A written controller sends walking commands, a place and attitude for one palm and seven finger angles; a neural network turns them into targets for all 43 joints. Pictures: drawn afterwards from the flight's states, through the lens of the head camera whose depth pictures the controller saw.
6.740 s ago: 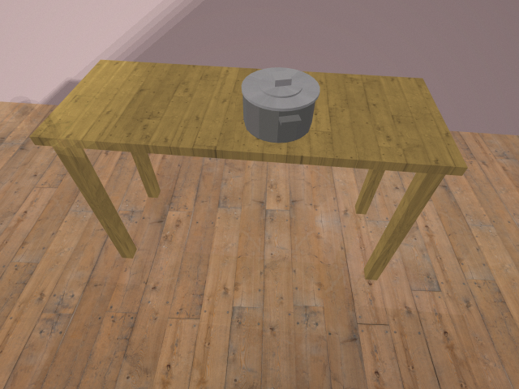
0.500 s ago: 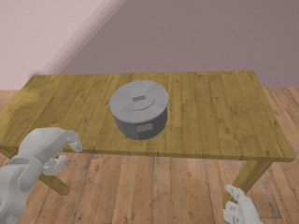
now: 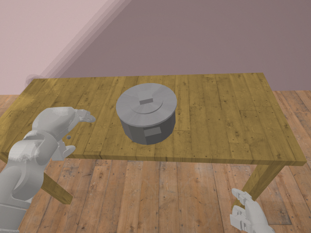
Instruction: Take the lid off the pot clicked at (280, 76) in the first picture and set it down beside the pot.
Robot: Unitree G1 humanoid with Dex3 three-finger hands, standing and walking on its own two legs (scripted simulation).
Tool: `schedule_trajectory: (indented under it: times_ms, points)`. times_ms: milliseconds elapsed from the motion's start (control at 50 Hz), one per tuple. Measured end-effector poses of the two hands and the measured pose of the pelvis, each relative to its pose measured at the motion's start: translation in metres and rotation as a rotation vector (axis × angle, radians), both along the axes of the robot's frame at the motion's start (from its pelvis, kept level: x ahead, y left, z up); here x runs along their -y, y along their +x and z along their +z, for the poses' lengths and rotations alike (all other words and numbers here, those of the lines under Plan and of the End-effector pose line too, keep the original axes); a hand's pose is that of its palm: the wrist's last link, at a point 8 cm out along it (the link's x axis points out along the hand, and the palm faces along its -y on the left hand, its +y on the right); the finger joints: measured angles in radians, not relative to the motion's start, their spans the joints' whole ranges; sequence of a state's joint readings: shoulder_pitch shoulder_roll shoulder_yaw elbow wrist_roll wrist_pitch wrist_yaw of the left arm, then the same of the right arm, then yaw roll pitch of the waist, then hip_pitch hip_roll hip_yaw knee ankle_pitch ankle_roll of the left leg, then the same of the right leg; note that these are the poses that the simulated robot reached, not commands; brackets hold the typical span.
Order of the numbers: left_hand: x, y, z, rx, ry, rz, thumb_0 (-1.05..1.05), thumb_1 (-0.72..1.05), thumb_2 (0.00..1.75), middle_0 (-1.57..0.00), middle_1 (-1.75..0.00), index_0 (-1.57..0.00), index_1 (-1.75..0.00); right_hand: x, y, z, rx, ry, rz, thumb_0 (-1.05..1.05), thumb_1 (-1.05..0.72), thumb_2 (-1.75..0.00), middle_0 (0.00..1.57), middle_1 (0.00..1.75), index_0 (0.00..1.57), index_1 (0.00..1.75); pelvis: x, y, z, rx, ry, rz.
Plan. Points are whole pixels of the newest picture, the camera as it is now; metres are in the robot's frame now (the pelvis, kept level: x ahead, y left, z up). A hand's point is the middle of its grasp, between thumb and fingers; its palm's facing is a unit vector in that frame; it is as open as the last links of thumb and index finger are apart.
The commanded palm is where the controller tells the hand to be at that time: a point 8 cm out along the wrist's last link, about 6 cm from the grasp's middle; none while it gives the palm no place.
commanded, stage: move the open hand above the knob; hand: left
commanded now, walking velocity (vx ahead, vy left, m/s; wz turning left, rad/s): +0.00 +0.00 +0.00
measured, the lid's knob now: (145, 97) +0.52 +0.09 +0.06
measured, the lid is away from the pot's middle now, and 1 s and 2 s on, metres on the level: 0.00 0.00 0.00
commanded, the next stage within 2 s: none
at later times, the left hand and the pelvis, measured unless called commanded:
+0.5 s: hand (93, 119) +0.35 +0.20 +0.13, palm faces -0.21 -0.06 -0.98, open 10.1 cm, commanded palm +0.34 +0.19 +0.19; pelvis +0.01 -0.01 +0.00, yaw +0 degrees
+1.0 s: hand (116, 104) +0.41 +0.15 +0.12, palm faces -0.24 -0.05 -0.97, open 10.1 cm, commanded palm +0.40 +0.15 +0.19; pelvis +0.02 -0.02 +0.00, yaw +0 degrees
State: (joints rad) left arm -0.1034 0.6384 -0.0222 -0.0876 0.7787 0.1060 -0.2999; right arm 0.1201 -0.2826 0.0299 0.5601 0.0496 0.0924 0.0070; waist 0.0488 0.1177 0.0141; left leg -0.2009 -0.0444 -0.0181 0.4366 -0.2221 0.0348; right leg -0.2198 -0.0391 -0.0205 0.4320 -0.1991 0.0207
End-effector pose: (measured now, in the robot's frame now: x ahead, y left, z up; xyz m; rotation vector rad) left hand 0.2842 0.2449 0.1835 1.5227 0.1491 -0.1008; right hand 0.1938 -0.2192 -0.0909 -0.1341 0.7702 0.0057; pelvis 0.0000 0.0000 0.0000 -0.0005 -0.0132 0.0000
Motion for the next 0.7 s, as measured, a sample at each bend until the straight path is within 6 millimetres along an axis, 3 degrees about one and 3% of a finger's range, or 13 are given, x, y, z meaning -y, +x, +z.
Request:
schedule_trajectory:
  times_ms: [140,700]
  points:
    - [0.005,0.02,0.0,-0.035,-0.014,0.027,0.0,-0.28,1.4,-0.85,-0.08,-0.84,-0.09,0.0,0.003,-0.003,-0.013,0.007,0.004,0.01,-0.91,-0.9,0.2,0.3,0.2,0.3,0.001,0.002,-0.001,-0.007,0.002,0.007]
    - [0.064,0.083,-0.001,-0.06,-0.012,-0.029,0.0,-0.28,1.41,-0.85,-0.08,-0.84,-0.08,0.02,-0.002,-0.014,-0.058,0.028,-0.041,0.01,-0.91,-0.9,0.2,0.3,0.2,0.3,0.014,0.012,-0.003,-0.029,0.012,0.004]
